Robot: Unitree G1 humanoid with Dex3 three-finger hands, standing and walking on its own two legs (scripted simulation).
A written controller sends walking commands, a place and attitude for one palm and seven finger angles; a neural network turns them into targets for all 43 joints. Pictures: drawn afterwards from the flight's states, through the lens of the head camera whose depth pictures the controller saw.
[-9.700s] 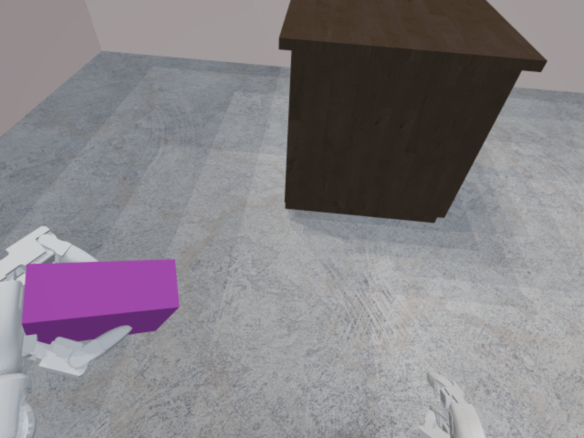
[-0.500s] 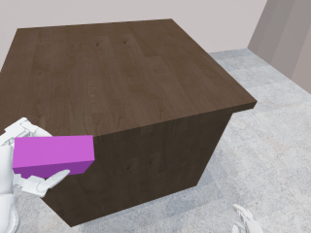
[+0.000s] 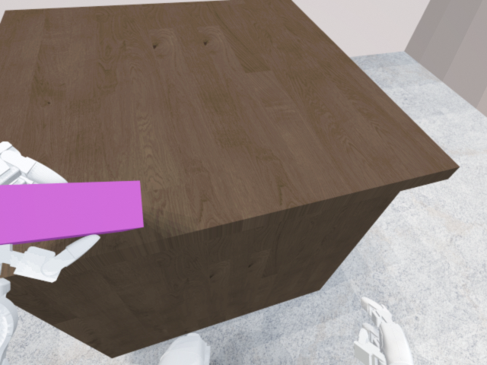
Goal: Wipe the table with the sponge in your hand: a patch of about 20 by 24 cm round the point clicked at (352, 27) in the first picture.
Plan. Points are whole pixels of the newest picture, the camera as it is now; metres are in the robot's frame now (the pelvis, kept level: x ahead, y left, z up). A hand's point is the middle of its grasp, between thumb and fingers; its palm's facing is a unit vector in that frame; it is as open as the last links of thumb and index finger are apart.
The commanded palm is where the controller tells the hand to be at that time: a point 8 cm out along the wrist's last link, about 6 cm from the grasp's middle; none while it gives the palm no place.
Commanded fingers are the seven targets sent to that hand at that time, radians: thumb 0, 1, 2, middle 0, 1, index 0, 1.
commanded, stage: come to a stop and stand still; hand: left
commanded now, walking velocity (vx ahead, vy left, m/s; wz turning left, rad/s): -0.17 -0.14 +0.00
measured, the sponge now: (92, 212) +0.24 +0.21 +0.18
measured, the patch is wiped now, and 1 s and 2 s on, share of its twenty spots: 0.00 0.00 0.00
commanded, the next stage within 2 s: look again from close up in 1.06 s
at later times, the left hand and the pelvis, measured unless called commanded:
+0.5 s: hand (68, 177) +0.27 +0.25 +0.19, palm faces +0.43 -0.85 -0.31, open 9.5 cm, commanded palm +0.21 +0.28 +0.21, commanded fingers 0.00 0.10 1.30 -1.20 -1.60 -1.20 -1.60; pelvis +0.04 +0.00 +0.03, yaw -1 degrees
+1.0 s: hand (45, 205) +0.23 +0.26 +0.19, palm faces +0.43 -0.85 -0.31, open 9.5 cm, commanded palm +0.17 +0.29 +0.21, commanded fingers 0.00 0.10 1.30 -1.20 -1.60 -1.20 -1.60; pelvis +0.01 +0.01 +0.04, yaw +0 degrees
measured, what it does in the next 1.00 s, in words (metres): steps on the spot: right foot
